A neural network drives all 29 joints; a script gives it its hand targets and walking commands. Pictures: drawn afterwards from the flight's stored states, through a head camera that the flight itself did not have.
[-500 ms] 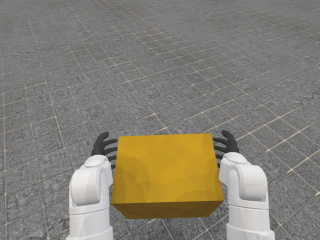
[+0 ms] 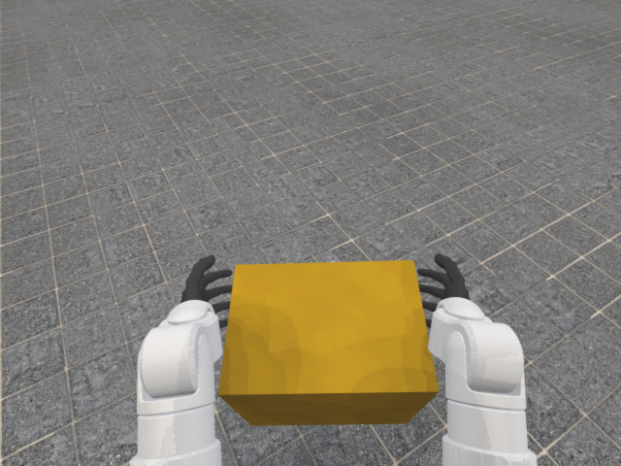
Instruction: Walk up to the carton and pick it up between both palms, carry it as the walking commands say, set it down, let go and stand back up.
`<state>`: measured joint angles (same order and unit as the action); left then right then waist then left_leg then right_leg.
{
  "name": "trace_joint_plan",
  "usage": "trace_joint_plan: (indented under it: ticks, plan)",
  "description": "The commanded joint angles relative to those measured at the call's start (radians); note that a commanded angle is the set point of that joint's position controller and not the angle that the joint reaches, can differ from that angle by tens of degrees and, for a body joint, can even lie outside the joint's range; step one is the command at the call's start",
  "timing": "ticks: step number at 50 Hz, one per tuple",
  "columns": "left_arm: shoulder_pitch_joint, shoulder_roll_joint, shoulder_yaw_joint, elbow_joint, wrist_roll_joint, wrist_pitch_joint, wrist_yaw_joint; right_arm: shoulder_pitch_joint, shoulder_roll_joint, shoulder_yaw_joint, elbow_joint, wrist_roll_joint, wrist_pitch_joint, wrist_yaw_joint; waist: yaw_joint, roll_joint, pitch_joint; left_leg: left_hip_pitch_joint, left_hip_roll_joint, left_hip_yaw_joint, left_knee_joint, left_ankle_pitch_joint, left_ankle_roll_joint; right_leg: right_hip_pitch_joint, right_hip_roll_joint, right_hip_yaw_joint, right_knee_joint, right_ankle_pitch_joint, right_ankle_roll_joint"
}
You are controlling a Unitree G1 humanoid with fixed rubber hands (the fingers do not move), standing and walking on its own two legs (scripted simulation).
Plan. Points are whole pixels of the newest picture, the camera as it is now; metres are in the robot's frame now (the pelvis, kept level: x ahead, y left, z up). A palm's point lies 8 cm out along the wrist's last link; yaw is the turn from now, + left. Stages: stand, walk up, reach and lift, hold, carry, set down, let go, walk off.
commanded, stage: carry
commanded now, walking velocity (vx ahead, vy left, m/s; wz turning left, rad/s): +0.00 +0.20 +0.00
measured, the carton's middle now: (326, 349) +0.29 -0.02 +0.00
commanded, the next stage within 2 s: none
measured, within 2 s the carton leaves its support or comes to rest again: neither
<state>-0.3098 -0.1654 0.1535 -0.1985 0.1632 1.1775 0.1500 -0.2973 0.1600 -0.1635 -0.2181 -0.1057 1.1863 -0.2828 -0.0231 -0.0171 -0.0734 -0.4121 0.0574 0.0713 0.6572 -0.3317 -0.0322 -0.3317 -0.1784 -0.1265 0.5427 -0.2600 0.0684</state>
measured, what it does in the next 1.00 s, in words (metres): steps to the left: left foot, then right foot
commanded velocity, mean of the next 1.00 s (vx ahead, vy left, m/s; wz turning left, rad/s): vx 0.00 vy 0.20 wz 0.00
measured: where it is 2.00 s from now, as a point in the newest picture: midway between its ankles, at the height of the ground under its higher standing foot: outside the picture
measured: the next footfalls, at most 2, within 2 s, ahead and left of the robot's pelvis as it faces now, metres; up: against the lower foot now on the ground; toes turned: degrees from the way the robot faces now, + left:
left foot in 0.04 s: +0.06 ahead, +0.16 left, +0.00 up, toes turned +7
right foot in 0.30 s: -0.01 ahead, -0.02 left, +0.00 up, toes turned -11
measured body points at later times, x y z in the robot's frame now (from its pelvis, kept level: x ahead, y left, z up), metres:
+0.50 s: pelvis -0.05 +0.14 +0.00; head -0.05 +0.13 +0.45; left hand +0.26 +0.28 +0.08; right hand +0.24 -0.03 +0.08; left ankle -0.03 +0.27 -0.71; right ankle -0.05 -0.02 -0.74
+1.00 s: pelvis -0.10 +0.27 +0.00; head -0.10 +0.26 +0.45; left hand +0.20 +0.41 +0.08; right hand +0.19 +0.10 +0.08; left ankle -0.08 +0.40 -0.70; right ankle -0.11 +0.13 -0.74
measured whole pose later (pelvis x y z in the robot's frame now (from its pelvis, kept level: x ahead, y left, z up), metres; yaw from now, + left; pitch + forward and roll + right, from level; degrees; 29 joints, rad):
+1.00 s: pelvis -0.10 +0.27 +0.00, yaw -1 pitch +3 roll +1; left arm -0.29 -0.16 0.14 -0.19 0.14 1.19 0.17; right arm -0.28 0.16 -0.15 -0.21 -0.12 1.20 -0.27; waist -0.01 0.01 -0.07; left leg -0.49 0.04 0.06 0.83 -0.38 -0.02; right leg -0.30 -0.13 -0.14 0.52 -0.26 0.03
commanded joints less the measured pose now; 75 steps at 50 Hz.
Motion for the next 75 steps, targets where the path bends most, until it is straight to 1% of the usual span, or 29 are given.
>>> trace_joint_plan:
  ticks: [1, 2, 3, 4, 8, 13, 15, 16, 17, 19, 26, 28, 29, 30, 34, 40, 41, 42, 43, 46, 53, 55, 56, 57, 61, 66, 69, 70, 75]
  plan:
    - [-0.38, -0.971, -0.685, 0.004, -0.424, 0.016, -0.315, -0.473, 0.982, 0.74, 0.039, 0.457, 0.032, 0.465, 0.027, -0.15, -0.273, 0.208, -0.02, 0.083, -0.293, 0.166, 0.0, 0.128, -0.105, 0.033, 0.007, 0.392, -0.069]
    - [-0.382, -0.967, -0.688, -0.002, -0.417, 0.015, -0.312, -0.466, 0.987, 0.734, 0.042, 0.458, 0.033, 0.47, 0.027, -0.035, -0.31, 0.339, 0.081, -0.012, -0.3, 0.296, 0.01, 0.029, -0.082, 0.021, 0.08, 0.214, -0.027]
    - [-0.411, -0.971, -0.709, -0.017, -0.428, 0.018, -0.315, -0.463, 0.984, 0.706, 0.058, 0.445, 0.026, 0.473, 0.022, 0.207, -0.324, 0.393, 0.264, -0.186, -0.249, 0.76, 0.093, -0.127, 0.034, -0.056, 0.166, -0.102, 0.038]
    - [-0.459, -0.973, -0.723, -0.033, -0.442, 0.019, -0.319, -0.452, 0.998, 0.688, 0.071, 0.439, 0.02, 0.474, 0.004, 0.336, -0.316, 0.374, 0.266, -0.188, -0.219, 0.86, 0.179, -0.161, 0.066, -0.019, 0.28, -0.378, 0.028]
    - [-0.511, -1.026, -0.757, -0.067, -0.493, 0.011, -0.328, -0.452, 1.009, 0.668, 0.044, 0.413, 0.003, 0.463, 0.013, 0.238, -0.288, 0.272, 0.204, -0.107, -0.235, 0.535, 0.205, -0.166, 0.092, 0.025, 0.466, -0.298, -0.024]
    - [-0.452, -0.993, -0.734, -0.047, -0.496, 0.028, -0.337, -0.447, 0.97, 0.695, -0.011, 0.392, 0.006, 0.445, 0.033, 0.156, -0.304, 0.205, 0.157, -0.077, -0.223, 0.323, 0.189, 0.073, 0.11, -0.037, -0.009, -0.072, -0.054]
    - [-0.418, -0.975, -0.721, -0.025, -0.49, 0.037, -0.346, -0.452, 0.949, 0.699, -0.001, 0.389, 0.011, 0.441, 0.049, -0.034, -0.286, -0.012, 0.095, -0.037, -0.056, 0.259, 0.094, 0.318, -0.084, 0.19, -0.225, 0.083, -0.067]
    - [-0.353, -0.965, -0.687, 0.03, -0.46, 0.034, -0.349, -0.428, 0.955, 0.707, 0.023, 0.385, 0.027, 0.441, 0.048, -0.271, -0.244, -0.175, 0.002, 0.043, 0.1, -0.107, 0.028, 0.295, -0.366, 0.461, -0.269, 0.372, -0.197]
    - [-0.38, -0.997, -0.699, 0.019, -0.475, 0.028, -0.349, -0.481, 0.973, 0.717, -0.004, 0.407, 0.025, 0.444, 0.043, -0.229, -0.233, -0.157, 0.045, -0.049, 0.256, -0.193, 0.029, 0.244, -0.381, 0.435, -0.226, 0.518, -0.258]
    - [-0.423, -1.011, -0.703, -0.006, -0.48, 0.017, -0.347, -0.528, 1.005, 0.748, -0.022, 0.436, 0.014, 0.453, 0.037, -0.125, -0.208, -0.159, 0.043, -0.094, 0.305, -0.102, 0.023, 0.209, -0.278, 0.271, -0.188, 0.463, -0.213]
    - [-0.388, -0.974, -0.69, 0.0, -0.431, 0.013, -0.318, -0.485, 0.985, 0.742, 0.023, 0.461, 0.026, 0.463, 0.023, -0.189, -0.255, 0.126, -0.038, 0.092, -0.229, 0.113, 0.003, 0.152, -0.121, 0.039, -0.039, 0.425, -0.106]
    - [-0.373, -0.964, -0.69, -0.006, -0.411, 0.014, -0.31, -0.461, 0.991, 0.734, 0.037, 0.462, 0.032, 0.473, 0.026, 0.027, -0.311, 0.354, 0.126, -0.064, -0.291, 0.373, 0.023, -0.017, -0.064, 0.011, 0.098, 0.105, -0.021]
    - [-0.422, -0.964, -0.717, -0.032, -0.43, 0.019, -0.314, -0.452, 0.984, 0.697, 0.062, 0.445, 0.022, 0.479, 0.012, 0.287, -0.3, 0.357, 0.282, -0.236, -0.29, 0.652, 0.126, -0.177, 0.071, -0.064, 0.179, -0.243, 0.03]
    - [-0.46, -0.977, -0.725, -0.035, -0.44, 0.018, -0.318, -0.46, 1.007, 0.69, 0.064, 0.442, 0.019, 0.479, 0.003, 0.324, -0.295, 0.337, 0.259, -0.217, -0.25, 0.719, 0.192, -0.172, 0.086, 0.003, 0.336, -0.405, 0.012]
    - [-0.508, -1.027, -0.755, -0.063, -0.489, 0.013, -0.325, -0.463, 1.008, 0.674, 0.033, 0.419, 0.006, 0.466, 0.013, 0.211, -0.279, 0.265, 0.2, -0.112, -0.258, 0.42, 0.205, -0.188, 0.096, 0.027, 0.48, -0.284, -0.029]
    - [-0.445, -0.99, -0.726, -0.023, -0.489, 0.034, -0.337, -0.451, 0.96, 0.693, 0.003, 0.39, 0.015, 0.447, 0.035, 0.13, -0.296, 0.194, 0.153, -0.084, -0.244, 0.243, 0.182, 0.115, 0.11, -0.036, -0.101, -0.036, -0.059]
    - [-0.434, -0.985, -0.723, -0.017, -0.489, 0.037, -0.341, -0.458, 0.952, 0.697, 0.004, 0.391, 0.016, 0.446, 0.039, 0.05, -0.284, 0.102, 0.118, -0.063, -0.171, 0.231, 0.133, 0.232, 0.031, 0.057, -0.207, 0.048, -0.061]
    - [-0.408, -0.972, -0.71, -0.005, -0.482, 0.043, -0.347, -0.454, 0.95, 0.696, 0.02, 0.387, 0.019, 0.443, 0.05, -0.109, -0.279, -0.077, 0.085, -0.038, -0.03, 0.175, 0.073, 0.365, -0.176, 0.309, -0.268, 0.073, -0.086]
    - [-0.35, -0.977, -0.676, 0.047, -0.457, 0.03, -0.351, -0.487, 0.963, 0.725, -0.003, 0.4, 0.031, 0.444, 0.048, -0.322, -0.213, -0.187, 0.011, 0.028, 0.126, -0.148, 0.029, 0.267, -0.398, 0.467, -0.278, 0.403, -0.227]
    - [-0.422, -1.008, -0.7, -0.004, -0.479, 0.021, -0.347, -0.529, 1.007, 0.745, -0.01, 0.435, 0.019, 0.454, 0.035, -0.101, -0.2, -0.159, 0.038, -0.096, 0.298, -0.069, 0.021, 0.206, -0.256, 0.239, -0.19, 0.451, -0.198]
    - [-0.393, -0.972, -0.688, 0.002, -0.434, 0.016, -0.319, -0.494, 0.986, 0.74, 0.026, 0.461, 0.03, 0.462, 0.022, -0.203, -0.245, 0.089, -0.039, 0.082, -0.184, 0.084, 0.0, 0.17, -0.134, 0.047, -0.048, 0.488, -0.123]
    - [-0.375, -0.966, -0.69, -0.008, -0.42, 0.017, -0.312, -0.48, 0.991, 0.738, 0.028, 0.463, 0.034, 0.469, 0.022, -0.056, -0.306, 0.318, 0.059, -0.001, -0.294, 0.236, 0.009, 0.048, -0.089, 0.025, 0.06, 0.261, -0.037]
    - [-0.38, -0.966, -0.7, -0.013, -0.421, 0.019, -0.313, -0.471, 0.988, 0.716, 0.044, 0.453, 0.029, 0.475, 0.025, 0.169, -0.325, 0.371, 0.242, -0.188, -0.264, 0.629, 0.076, -0.102, 0.015, -0.039, 0.139, -0.031, 0.022]
    - [-0.446, -0.964, -0.72, -0.04, -0.439, 0.019, -0.317, -0.458, 0.998, 0.692, 0.063, 0.441, 0.021, 0.478, 0.005, 0.324, -0.315, 0.354, 0.262, -0.202, -0.235, 0.756, 0.166, -0.149, 0.075, -0.034, 0.229, -0.342, 0.023]
    - [-0.506, -1.025, -0.759, -0.068, -0.492, 0.013, -0.328, -0.463, 1.008, 0.673, 0.033, 0.417, 0.005, 0.464, 0.013, 0.234, -0.294, 0.279, 0.215, -0.13, -0.243, 0.525, 0.2, -0.157, 0.092, 0.029, 0.421, -0.29, -0.03]
    - [-0.459, -0.996, -0.74, -0.033, -0.501, 0.031, -0.338, -0.457, 0.961, 0.681, -0.01, 0.388, 0.007, 0.447, 0.027, 0.155, -0.309, 0.228, 0.194, -0.124, -0.28, 0.26, 0.166, 0.08, 0.122, -0.016, -0.031, -0.102, -0.05]
    - [-0.395, -0.985, -0.716, 0.025, -0.476, 0.036, -0.347, -0.448, 0.958, 0.694, 0.01, 0.385, 0.021, 0.447, 0.024, -0.088, -0.266, 0.09, 0.086, -0.037, -0.146, 0.189, 0.035, 0.199, -0.112, 0.236, -0.211, 0.074, -0.1]
    - [-0.398, -0.988, -0.71, 0.034, -0.472, 0.03, -0.35, -0.479, 0.978, 0.707, 0.005, 0.398, 0.024, 0.449, 0.015, -0.122, -0.221, 0.135, 0.08, -0.01, -0.157, 0.111, 0.035, 0.09, -0.144, 0.209, -0.194, 0.143, -0.124]
    - [-0.452, -0.98, -0.699, 0.04, -0.457, 0.025, -0.335, -0.529, 0.979, 0.708, 0.037, 0.434, 0.032, 0.475, 0.018, 0.036, -0.247, 0.23, 0.155, -0.136, -0.301, 0.215, 0.072, 0.006, 0.039, 0.047, -0.072, -0.115, -0.06]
